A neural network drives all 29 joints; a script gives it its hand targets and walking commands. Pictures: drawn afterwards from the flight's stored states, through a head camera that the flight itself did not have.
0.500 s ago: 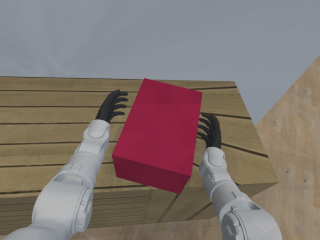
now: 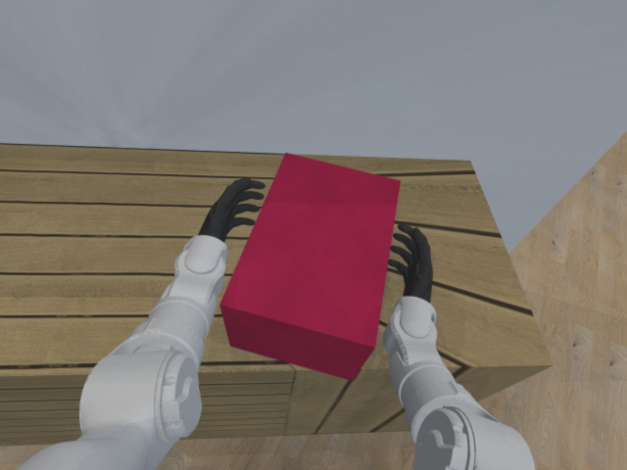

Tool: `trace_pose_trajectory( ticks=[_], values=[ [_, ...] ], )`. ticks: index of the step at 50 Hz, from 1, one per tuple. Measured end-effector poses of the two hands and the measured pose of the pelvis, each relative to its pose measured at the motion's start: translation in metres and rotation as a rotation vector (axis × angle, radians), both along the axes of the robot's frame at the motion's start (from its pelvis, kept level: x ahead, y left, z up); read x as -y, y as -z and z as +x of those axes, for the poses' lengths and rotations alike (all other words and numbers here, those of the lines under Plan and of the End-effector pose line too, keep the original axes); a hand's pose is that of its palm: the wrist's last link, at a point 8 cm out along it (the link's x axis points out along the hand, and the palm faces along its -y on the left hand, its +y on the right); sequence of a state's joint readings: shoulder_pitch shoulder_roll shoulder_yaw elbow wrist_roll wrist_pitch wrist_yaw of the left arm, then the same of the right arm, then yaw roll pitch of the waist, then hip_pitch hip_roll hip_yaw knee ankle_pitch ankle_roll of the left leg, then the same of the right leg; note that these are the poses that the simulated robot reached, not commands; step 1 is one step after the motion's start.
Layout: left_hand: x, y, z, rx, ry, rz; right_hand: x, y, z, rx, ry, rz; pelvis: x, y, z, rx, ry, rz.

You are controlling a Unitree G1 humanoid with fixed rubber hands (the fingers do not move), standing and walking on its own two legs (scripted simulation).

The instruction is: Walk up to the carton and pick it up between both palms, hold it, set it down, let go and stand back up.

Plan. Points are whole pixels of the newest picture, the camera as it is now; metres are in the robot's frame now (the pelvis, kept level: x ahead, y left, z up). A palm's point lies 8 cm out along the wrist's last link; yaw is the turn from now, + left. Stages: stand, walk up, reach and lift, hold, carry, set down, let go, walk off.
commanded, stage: reach and lift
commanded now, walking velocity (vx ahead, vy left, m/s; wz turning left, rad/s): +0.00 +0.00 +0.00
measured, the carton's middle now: (317, 261) +0.40 -0.03 -0.03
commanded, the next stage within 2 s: none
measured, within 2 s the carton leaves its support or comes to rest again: leaves its support in 1.38 s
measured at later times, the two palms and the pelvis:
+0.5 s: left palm (220, 234) +0.41 +0.11 +0.04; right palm (416, 288) +0.34 -0.16 +0.01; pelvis +0.00 -0.01 +0.00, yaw +0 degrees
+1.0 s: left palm (220, 233) +0.41 +0.11 +0.04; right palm (416, 288) +0.34 -0.16 +0.01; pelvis +0.00 -0.01 +0.00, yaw +0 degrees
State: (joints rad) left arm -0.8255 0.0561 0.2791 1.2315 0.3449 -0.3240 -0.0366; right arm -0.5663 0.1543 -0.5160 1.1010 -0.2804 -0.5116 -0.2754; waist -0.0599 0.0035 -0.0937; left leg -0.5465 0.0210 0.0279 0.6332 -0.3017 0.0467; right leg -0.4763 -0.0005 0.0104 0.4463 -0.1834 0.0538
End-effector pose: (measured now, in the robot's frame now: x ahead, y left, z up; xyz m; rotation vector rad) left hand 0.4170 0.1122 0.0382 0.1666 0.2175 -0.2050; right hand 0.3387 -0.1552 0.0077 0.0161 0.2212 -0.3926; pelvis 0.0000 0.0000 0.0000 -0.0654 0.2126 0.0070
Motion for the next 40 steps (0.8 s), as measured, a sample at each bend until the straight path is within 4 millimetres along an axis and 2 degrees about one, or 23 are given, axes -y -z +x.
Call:
trace_pose_trajectory(
  ticks=[11,40],
  values=[
    [0.003,0.000,-0.005,-0.003,-0.022,-0.001,0.004,0.001,0.001,0.004,-0.006,0.003,0.012,-0.002,-0.001,0.001,0.000,0.015],
    [0.003,0.001,-0.005,-0.007,-0.023,-0.016,0.002,0.001,0.000,0.006,0.009,0.005,0.012,-0.002,-0.001,0.001,0.000,0.016]
  ],
)
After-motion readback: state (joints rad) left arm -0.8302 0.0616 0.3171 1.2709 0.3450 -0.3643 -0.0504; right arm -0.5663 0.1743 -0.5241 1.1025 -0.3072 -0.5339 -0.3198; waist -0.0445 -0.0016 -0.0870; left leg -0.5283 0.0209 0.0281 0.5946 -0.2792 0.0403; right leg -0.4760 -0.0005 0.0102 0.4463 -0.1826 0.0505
